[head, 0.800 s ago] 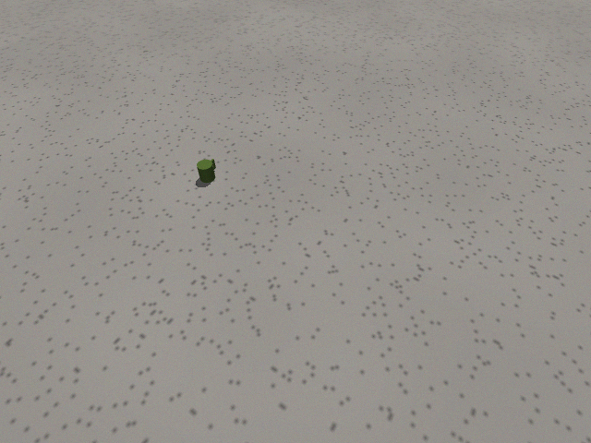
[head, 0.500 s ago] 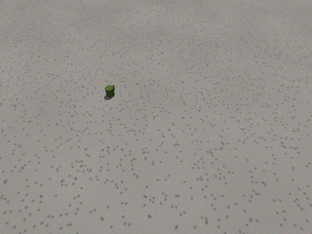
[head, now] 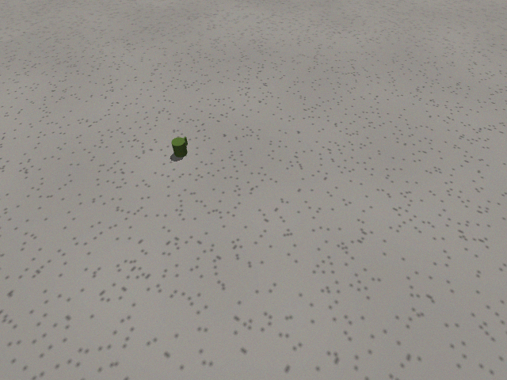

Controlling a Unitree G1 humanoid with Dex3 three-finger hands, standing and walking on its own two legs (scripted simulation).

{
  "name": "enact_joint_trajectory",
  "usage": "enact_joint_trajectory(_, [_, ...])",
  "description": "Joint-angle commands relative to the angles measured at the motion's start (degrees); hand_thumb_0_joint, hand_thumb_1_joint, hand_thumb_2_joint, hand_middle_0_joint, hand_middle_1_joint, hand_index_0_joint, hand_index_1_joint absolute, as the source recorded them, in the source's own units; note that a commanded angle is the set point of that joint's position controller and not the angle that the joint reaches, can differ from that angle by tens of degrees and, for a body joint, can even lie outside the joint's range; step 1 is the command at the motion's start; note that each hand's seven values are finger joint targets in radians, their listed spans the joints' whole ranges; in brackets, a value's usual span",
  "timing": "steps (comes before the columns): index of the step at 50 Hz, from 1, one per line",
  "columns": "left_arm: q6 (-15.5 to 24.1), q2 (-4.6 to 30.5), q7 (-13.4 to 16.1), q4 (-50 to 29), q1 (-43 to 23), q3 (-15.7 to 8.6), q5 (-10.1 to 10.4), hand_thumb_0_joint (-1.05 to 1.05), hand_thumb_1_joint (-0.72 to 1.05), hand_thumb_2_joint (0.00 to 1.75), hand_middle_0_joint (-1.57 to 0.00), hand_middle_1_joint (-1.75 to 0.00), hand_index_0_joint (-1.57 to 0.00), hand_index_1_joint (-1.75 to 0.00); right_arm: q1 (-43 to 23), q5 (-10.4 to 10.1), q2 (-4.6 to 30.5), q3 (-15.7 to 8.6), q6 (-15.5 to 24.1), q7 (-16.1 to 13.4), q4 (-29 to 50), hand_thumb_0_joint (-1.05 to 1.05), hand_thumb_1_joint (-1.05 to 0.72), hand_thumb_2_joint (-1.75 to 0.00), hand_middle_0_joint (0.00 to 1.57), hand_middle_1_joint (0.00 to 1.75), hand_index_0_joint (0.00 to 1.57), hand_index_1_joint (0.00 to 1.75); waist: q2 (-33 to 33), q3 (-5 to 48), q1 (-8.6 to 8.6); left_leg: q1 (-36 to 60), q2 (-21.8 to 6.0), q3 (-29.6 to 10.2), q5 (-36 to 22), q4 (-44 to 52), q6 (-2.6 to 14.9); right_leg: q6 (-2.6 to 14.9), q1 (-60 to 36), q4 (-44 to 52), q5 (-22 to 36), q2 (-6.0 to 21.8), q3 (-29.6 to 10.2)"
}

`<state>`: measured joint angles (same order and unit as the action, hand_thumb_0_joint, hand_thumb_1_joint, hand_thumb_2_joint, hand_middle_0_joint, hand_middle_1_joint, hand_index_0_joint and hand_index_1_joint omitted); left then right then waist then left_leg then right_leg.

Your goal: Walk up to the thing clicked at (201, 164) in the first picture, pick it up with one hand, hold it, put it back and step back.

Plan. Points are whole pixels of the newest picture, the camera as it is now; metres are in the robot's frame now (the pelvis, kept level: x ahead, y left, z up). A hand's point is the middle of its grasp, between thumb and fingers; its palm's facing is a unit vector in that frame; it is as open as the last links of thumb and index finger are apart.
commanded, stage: stand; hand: left
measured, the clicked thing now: (181, 145) +1.44 +0.44 -0.74
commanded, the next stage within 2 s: walk up in 0.32 s
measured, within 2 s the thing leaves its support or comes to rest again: neither
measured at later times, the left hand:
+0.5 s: hand out of the picture +0.07 +0.29 -0.15, palm faces +0.07 -0.93 -0.36, open 7.3 cm
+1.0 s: hand (64, 317) +0.26 +0.38 -0.14, palm faces +0.01 -0.94 -0.33, open 7.4 cm
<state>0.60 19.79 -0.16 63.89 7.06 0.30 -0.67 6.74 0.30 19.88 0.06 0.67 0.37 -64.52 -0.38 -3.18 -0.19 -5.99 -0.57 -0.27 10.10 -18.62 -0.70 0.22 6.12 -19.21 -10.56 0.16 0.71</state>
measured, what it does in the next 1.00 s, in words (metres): walks ahead: left foot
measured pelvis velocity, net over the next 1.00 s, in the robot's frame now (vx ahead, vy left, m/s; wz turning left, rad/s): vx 0.20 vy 0.10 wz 0.09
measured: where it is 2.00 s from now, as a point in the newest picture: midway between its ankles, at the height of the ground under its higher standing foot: (233, 271)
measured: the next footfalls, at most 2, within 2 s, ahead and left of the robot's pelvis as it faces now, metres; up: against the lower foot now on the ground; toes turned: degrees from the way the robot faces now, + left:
left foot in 0.64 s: +0.19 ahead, +0.20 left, +0.00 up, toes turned +10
right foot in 1.14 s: +0.47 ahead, -0.03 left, +0.00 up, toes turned +2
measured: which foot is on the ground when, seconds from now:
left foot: down 0.00-0.38, up 0.40-0.62, down 0.64-1.00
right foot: down 0.00-0.66, up 0.68-1.00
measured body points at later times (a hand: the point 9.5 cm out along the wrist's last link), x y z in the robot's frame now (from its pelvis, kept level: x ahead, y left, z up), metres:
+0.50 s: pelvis +0.02 +0.01 +0.00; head +0.02 +0.01 +0.45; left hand +0.06 +0.34 -0.12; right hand +0.11 -0.31 -0.12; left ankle +0.04 +0.14 -0.71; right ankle +0.00 -0.11 -0.75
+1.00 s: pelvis +0.20 +0.10 -0.01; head +0.21 +0.11 +0.44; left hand +0.26 +0.43 -0.12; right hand +0.25 -0.22 -0.12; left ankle +0.15 +0.20 -0.75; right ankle +0.36 -0.05 -0.70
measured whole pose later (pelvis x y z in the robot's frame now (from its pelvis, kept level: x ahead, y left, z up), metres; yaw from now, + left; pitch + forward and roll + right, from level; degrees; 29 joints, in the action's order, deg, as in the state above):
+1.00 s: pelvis +0.20 +0.10 -0.01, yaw +5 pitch -3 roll +1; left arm 1.3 24.9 -6.2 53.7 12.8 -3.4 -1.5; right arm 21.1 0.3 22.7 -3.4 5.1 3.7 -52.6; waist 2.0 -3.3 1.7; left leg -1.7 0.7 5.0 16.3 -21.0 2.2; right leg 0.4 29.8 -41.5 -8.9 6.6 0.3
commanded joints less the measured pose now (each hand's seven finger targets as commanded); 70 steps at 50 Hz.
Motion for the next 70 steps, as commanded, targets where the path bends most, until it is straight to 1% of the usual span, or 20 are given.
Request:
enact_joint_trajectory(1, [1.3,12.5,0.6,-3.4,-2.1,-2.4,0.1,0.00,0.90,0.90,-0.20,-0.30,-0.20,-0.30,-2.3,0.1,11.8,-2.0,1.1,-0.9,3.3,0.00,-0.90,-0.90,0.20,0.30,0.20,0.30,0.3,4.0,0.10,0.0,-6.5,-5.2,-5.9,2.9,1.96,1.41,0.0,3.7,6.1,7.2,-6.1])
enact_joint_trajectory(15, [1.4,12.5,0.8,-3.6,-2.5,-2.3,0.1,0.00,0.90,0.90,-0.20,-0.30,-0.20,-0.30,-2.0,0.1,12.1,-2.0,1.0,-0.9,3.6,0.00,-0.90,-0.90,0.20,0.30,0.20,0.30,0.7,4.6,0.31,0.7,-6.7,-4.9,-7.2,2.3,1.95,1.29,-0.5,3.6,8.1,7.4,-6.0])
enact_joint_trajectory(16, [2.4,18.7,-1.0,-5.9,1.8,-6.6,-0.6,0.00,0.90,0.90,-0.20,-0.30,-0.20,-0.30,1.5,0.9,16.9,-5.6,1.9,0.8,6.6,0.00,-0.90,-0.90,0.20,0.30,0.20,0.30,1.4,10.2,-0.78,-2.9,-4.2,-6.1,21.8,-3.5,6.29,3.34,-5.1,-1.6,-20.5,4.4,-4.3])
enact_joint_trajectory(20, [3.9,21.5,-1.6,-7.9,7.1,-8.7,-1.9,0.00,0.90,0.90,-0.20,-0.30,-0.20,-0.30,-9.5,2.3,13.0,-5.6,1.7,2.4,13.0,0.00,-0.90,-0.90,0.20,0.30,0.20,0.30,8.2,-6.7,-7.37,-38.8,-3.4,-3.1,15.7,-30.6,2.64,15.34,-7.7,15.1,-35.5,25.6,-29.6])
enact_joint_trajectory(23, [4.4,20.2,-1.7,-10.5,2.4,-8.5,-1.5,0.00,0.90,0.90,-0.20,-0.30,-0.20,-0.30,-1.4,1.5,15.3,-7.1,2.3,3.6,12.2,0.00,-0.90,-0.90,0.20,0.30,0.20,0.30,5.5,-1.5,-2.10,-32.1,-6.1,-4.8,13.0,-30.8,1.53,12.74,-7.6,13.6,-29.2,19.2,-18.6])
enact_joint_trajectory(28, [4.3,21.0,-2.8,-14.0,0.6,-8.7,-1.7,0.00,0.90,0.90,-0.20,-0.30,-0.20,-0.30,0.1,1.6,14.0,-7.9,2.2,5.3,13.6,0.00,-0.90,-0.90,0.20,0.30,0.20,0.30,9.8,-2.7,-0.97,-16.7,-5.2,0.8,6.4,-18.1,0.36,10.08,5.6,10.1,-20.5,14.8,-5.1])
enact_joint_trajectory(32, [3.2,17.3,-3.2,-14.7,-0.2,-7.4,-1.8,0.00,0.90,0.90,-0.20,-0.30,-0.20,-0.30,16.1,1.8,17.5,-10.5,3.0,4.0,8.7,0.00,-0.90,-0.90,0.20,0.30,0.20,0.30,-3.0,2.9,6.97,12.0,-0.6,5.2,6.4,-13.3,2.37,7.74,22.5,-13.3,-20.9,9.7,2.6])
enact_joint_trajectory(33, [3.0,12.7,-3.5,-14.8,3.4,-6.0,-1.4,0.00,0.90,0.90,-0.20,-0.30,-0.20,-0.30,22.4,2.3,21.7,-11.8,3.4,3.0,7.8,0.00,-0.90,-0.90,0.20,0.30,0.20,0.30,-17.4,4.8,9.25,18.2,-6.9,-8.5,25.3,-4.2,5.92,5.45,30.7,-35.9,-19.1,3.2,7.3])
enact_joint_trajectory(34, [3.1,12.1,-3.1,-15.9,3.3,-5.6,-0.2,0.00,0.90,0.90,-0.20,-0.30,-0.20,-0.30,22.1,2.1,26.9,-11.9,4.2,2.6,10.4,0.00,-0.90,-0.90,0.20,0.30,0.20,0.30,-20.8,4.6,8.81,12.7,-21.3,-42.3,43.9,11.9,11.83,3.98,38.3,-48.2,-23.3,-3.7,0.2])
enact_joint_trajectory(35, [3.2,17.7,-2.5,-15.7,1.0,-6.1,-0.8,0.00,0.90,0.90,-0.20,-0.30,-0.20,-0.30,15.9,0.1,27.6,-11.9,4.1,2.6,12.6,0.00,-0.90,-0.90,0.20,0.30,0.20,0.30,-10.9,0.9,6.55,2.6,-25.1,-47.1,45.6,14.2,16.11,4.15,34.0,-50.4,-21.2,1.5,-7.8])
enact_joint_trajectory(37, [2.9,19.0,-2.8,-12.7,6.9,-6.1,0.7,0.00,0.90,0.90,-0.20,-0.30,-0.20,-0.30,8.5,0.3,22.0,-9.3,4.6,2.1,14.9,0.00,-0.90,-0.90,0.20,0.30,0.20,0.30,-3.7,-0.7,1.05,1.3,-19.1,-27.4,31.2,8.2,13.27,2.92,32.7,-47.5,-11.3,5.4,-8.1])
enact_joint_trajectory(40, [2.5,19.0,-3.8,-11.5,8.7,-6.7,-0.2,0.00,0.90,0.90,-0.20,-0.30,-0.20,-0.30,9.0,0.1,19.7,-8.1,5.3,1.9,15.4,0.00,-0.90,-0.90,0.20,0.30,0.20,0.30,-5.9,-2.1,0.42,-6.4,-15.4,-15.6,21.4,10.3,11.55,0.34,25.7,-39.7,-6.2,6.4,-4.6])
enact_joint_trajectory(47, [2.6,16.2,-5.7,-16.3,0.2,-6.7,-0.5,0.00,0.90,0.90,-0.20,-0.30,-0.20,-0.30,11.5,-0.2,20.2,-8.2,6.2,2.0,16.9,0.00,-0.90,-0.90,0.20,0.30,0.20,0.30,-5.7,-4.7,2.35,-2.4,-14.0,-8.0,15.1,10.9,12.48,-0.18,26.9,-21.6,2.7,7.9,-1.6])
enact_joint_trajectory(52, [3.3,13.6,-5.6,-17.9,-4.7,-6.3,-0.2,0.00,0.90,0.90,-0.20,-0.30,-0.20,-0.30,15.0,-0.1,19.6,-8.1,5.8,1.7,17.1,0.00,-0.90,-0.90,0.20,0.30,0.20,0.30,-4.5,-3.2,3.40,1.3,-13.3,-4.0,-7.0,4.8,10.43,1.50,22.1,-14.2,5.4,4.9,2.5])
enact_joint_trajectory(56, [4.0,15.4,-4.4,-14.8,7.0,-8.0,0.0,0.00,0.90,0.90,-0.20,-0.30,-0.20,-0.30,14.0,0.2,17.8,-7.2,5.1,0.8,19.0,0.00,-0.90,-0.90,0.20,0.30,0.20,0.30,1.1,5.2,-3.22,-3.5,-9.4,0.7,-20.8,-17.6,7.64,4.03,-1.3,-9.9,0.5,0.7,4.2])
enact_joint_trajectory(57, [4.3,18.5,-3.6,-13.4,15.1,-9.4,-0.5,0.00,0.90,0.90,-0.20,-0.30,-0.20,-0.30,15.2,0.3,14.9,-6.2,5.2,0.9,19.6,0.00,-0.90,-0.90,0.20,0.30,0.20,0.30,7.4,10.1,-6.66,-11.8,-5.6,3.0,-12.8,-32.6,6.15,5.69,-12.6,-8.6,-5.4,5.2,-1.6])
enact_joint_trajectory(58, [4.7,23.5,-2.9,-14.2,18.8,-10.4,-0.6,0.00,0.90,0.90,-0.20,-0.30,-0.20,-0.30,17.6,-0.3,11.3,-4.9,5.3,0.9,21.2,0.00,-0.90,-0.90,0.20,0.30,0.20,0.30,18.0,12.4,-6.63,-27.1,2.1,4.8,12.9,-47.0,3.68,11.29,-21.8,-1.7,-13.6,21.2,-27.8])
enact_joint_trajectory(59, [4.5,24.8,-2.8,-14.9,17.4,-10.2,0.6,0.00,0.90,0.90,-0.20,-0.30,-0.20,-0.30,14.4,-0.3,16.7,-6.1,5.0,0.3,20.4,0.00,-0.90,-0.90,0.20,0.30,0.20,0.30,12.9,10.1,-7.47,-31.4,1.6,-1.1,20.0,-52.6,3.71,16.54,-18.1,3.4,-11.9,25.9,-38.0])
enact_joint_trajectory(64, [4.9,18.0,-2.2,-18.0,6.9,-7.8,1.0,0.00,0.90,0.90,-0.20,-0.30,-0.20,-0.30,16.0,-0.2,15.8,-6.3,4.4,1.8,16.6,0.00,-0.90,-0.90,0.20,0.30,0.20,0.30,9.1,0.3,-0.40,-24.2,-5.2,-2.8,9.5,-42.3,2.65,13.45,3.5,3.9,0.0,15.7,-11.4])
enact_joint_trajectory(70, [5.2,19.4,-3.2,-20.7,6.6,-7.9,-0.3,0.00,0.90,0.90,-0.20,-0.30,-0.20,-0.30,9.7,0.8,14.1,-7.0,4.4,3.7,18.5,0.00,-0.90,-0.90,0.20,0.30,0.20,0.30,8.6,0.3,-1.64,-17.1,-5.0,3.0,3.1,-20.8,0.71,13.11,10.0,4.9,-10.9,14.2,-5.6])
